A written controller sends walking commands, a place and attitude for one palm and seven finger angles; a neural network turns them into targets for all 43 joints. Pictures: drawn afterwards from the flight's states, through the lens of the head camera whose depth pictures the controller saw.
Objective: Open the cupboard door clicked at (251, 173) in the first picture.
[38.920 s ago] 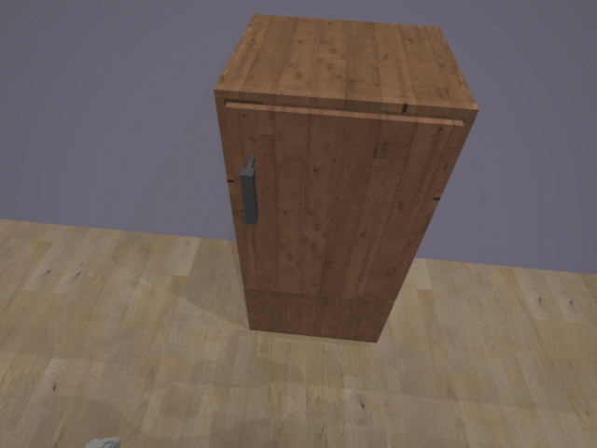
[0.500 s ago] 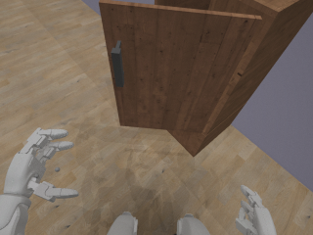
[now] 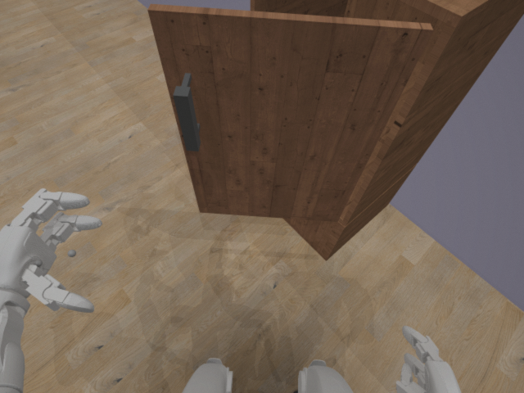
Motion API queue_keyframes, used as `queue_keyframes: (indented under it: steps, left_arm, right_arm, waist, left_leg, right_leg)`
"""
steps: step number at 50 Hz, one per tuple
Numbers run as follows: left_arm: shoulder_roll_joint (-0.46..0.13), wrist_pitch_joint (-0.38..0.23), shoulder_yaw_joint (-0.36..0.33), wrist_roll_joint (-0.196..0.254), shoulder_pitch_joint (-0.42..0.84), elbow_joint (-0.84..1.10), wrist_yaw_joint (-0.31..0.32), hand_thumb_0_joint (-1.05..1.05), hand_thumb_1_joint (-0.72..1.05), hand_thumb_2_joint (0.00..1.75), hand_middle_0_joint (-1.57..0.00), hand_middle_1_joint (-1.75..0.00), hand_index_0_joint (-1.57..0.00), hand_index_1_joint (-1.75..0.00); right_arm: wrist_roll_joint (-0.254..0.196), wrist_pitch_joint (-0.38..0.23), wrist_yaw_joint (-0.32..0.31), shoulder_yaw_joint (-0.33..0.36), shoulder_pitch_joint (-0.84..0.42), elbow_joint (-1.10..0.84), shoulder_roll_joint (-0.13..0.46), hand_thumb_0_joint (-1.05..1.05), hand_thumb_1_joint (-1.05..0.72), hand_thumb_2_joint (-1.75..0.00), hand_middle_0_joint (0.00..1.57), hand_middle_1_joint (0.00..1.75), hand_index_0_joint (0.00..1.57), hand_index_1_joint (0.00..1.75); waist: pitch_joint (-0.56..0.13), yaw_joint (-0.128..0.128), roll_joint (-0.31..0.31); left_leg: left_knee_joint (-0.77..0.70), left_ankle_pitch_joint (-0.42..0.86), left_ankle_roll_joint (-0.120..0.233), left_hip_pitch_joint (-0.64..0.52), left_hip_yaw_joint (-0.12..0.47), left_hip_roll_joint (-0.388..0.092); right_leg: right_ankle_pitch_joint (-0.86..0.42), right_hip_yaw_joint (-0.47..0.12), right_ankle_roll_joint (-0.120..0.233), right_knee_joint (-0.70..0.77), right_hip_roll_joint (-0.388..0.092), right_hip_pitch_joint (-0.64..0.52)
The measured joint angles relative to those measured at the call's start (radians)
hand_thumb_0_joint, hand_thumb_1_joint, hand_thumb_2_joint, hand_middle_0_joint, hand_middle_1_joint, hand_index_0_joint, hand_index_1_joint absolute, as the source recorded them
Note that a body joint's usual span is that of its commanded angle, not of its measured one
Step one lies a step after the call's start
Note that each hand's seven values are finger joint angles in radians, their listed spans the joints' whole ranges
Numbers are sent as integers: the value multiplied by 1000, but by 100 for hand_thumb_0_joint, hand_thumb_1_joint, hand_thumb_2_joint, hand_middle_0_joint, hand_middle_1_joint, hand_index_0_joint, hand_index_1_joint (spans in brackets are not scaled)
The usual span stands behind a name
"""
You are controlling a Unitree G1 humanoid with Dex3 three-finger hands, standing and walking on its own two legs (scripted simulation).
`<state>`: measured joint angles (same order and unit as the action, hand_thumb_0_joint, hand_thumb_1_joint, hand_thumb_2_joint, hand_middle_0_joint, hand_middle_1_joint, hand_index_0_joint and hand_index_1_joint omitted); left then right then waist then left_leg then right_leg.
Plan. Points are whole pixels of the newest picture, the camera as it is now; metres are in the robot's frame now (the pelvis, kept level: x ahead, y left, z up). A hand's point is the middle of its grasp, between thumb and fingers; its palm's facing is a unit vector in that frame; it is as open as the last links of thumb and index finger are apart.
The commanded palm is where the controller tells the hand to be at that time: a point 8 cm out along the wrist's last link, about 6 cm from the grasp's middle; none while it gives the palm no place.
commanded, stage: raise the hand with hooked fingers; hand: left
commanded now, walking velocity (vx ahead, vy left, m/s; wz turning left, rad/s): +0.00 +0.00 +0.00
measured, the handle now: (190, 113) +0.58 +0.17 +0.05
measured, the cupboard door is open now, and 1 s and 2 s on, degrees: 46 46 46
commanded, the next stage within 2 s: move the hooked fingers beside the handle in 0.42 s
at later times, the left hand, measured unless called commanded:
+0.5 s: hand (79, 259) +0.28 +0.26 +0.05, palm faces +0.01 -1.00 -0.05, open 13.9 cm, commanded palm +0.26 +0.31 +0.06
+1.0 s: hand (103, 213) +0.36 +0.26 +0.04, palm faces -0.01 -1.00 -0.02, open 13.9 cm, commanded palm +0.34 +0.31 +0.05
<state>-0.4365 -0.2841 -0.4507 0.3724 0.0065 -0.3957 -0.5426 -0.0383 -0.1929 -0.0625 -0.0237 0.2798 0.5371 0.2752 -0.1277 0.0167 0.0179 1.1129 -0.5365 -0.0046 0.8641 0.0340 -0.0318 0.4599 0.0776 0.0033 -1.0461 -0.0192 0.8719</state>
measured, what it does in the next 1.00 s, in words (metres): stands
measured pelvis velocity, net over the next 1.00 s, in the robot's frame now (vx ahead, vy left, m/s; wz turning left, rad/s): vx -0.01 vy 0.00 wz -0.02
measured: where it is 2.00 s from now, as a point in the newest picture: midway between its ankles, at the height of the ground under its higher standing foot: outside the picture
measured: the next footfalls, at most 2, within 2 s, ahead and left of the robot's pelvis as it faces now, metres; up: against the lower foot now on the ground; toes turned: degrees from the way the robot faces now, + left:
none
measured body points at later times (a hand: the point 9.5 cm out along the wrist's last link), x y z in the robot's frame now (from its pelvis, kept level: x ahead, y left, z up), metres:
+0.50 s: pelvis +0.00 -0.01 +0.00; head +0.07 +0.00 +0.44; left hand +0.27 +0.32 +0.06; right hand +0.15 -0.26 -0.08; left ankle +0.00 +0.12 -0.66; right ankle +0.03 -0.12 -0.66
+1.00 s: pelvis -0.01 +0.00 +0.00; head +0.09 +0.02 +0.44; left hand +0.35 +0.31 +0.05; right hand +0.11 -0.26 -0.09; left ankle +0.00 +0.12 -0.66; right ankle +0.03 -0.12 -0.66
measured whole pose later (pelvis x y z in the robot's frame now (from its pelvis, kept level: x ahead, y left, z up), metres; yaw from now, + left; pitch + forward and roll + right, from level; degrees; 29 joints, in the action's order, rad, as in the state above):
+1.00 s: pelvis -0.01 +0.00 +0.00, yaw -1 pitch +18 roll -2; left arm -0.45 -0.31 -0.44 0.29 0.28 -0.63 -0.48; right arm -0.03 -0.13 -0.06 -0.03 0.30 0.55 0.27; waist -0.13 0.05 0.00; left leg 1.12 -0.53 0.00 0.91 0.01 -0.04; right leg 0.44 0.06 0.00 -1.06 -0.01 0.93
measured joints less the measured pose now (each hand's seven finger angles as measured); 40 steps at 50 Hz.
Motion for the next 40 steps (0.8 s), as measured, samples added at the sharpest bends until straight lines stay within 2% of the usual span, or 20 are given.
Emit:
queue_keyframes:
  steps: [3, 11, 17, 27, 33, 40]
  left_arm:
    - [8, 2, 7, 1, -11, 0, -4, -1, -49, 30, -30, -120, -30, -120]
    - [38, -53, 4, -4, -21, 8, 18, -1, -49, 30, -30, -120, -31, -120]
    - [34, -46, 10, -13, -23, 6, 14, -1, -49, 30, -30, -120, -30, -120]
    - [30, -49, 7, 0, -6, -29, 8, -1, -49, 30, -31, -120, -31, -120]
    - [31, -48, 25, -24, 73, -86, 6, -1, -50, 30, -30, -120, -31, -120]
    - [18, -44, 37, -52, 181, -125, 19, -1, -50, 30, -30, -120, -30, -120]
  right_arm:
    - [0, 1, 4, 8, 11, -7, 7, 1, -90, -90, 21, 30, 20, 30]
    - [5, 11, 10, 15, 13, -6, 7, 1, -90, -90, 21, 30, 20, 30]
    - [1, 20, 8, 9, 1, -11, -2, 1, -90, -90, 21, 30, 20, 30]
    - [-1, 21, 3, -4, -7, -19, -6, 1, -90, -90, 21, 30, 20, 30]
    - [0, 15, -10, -8, -10, -5, 2, 1, -90, -90, 21, 30, 20, 30]
    - [1, 22, -14, -7, -13, 13, -4, 1, -90, -90, 21, 30, 20, 30]
  waist:
    - [-2, 3, 1]
    - [-3, 7, -13]
    - [3, 8, -9]
    - [-4, -1, -3]
    - [3, -7, -7]
    - [9, 12, -14]
  left_leg:
    - [-11, 4, -1, -4, -6, -1]
    - [-5, 2, -6, 0, -7, -5]
    - [-5, 4, -9, -5, -1, -7]
    - [-5, 8, -8, -8, -2, -4]
    - [15, 7, -5, 16, 4, -1]
    - [26, 5, -2, 37, 1, -1]
  right_leg:
    - [-4, -5, 1, 7, 2, 1]
    - [1, -8, 6, -7, 5, 10]
    - [-1, -2, 9, -5, 7, 2]
    - [-4, -3, 8, -4, 5, -1]
    - [-3, 3, 6, -19, 1, 17]
    - [-6, -1, 4, -26, 2, 39]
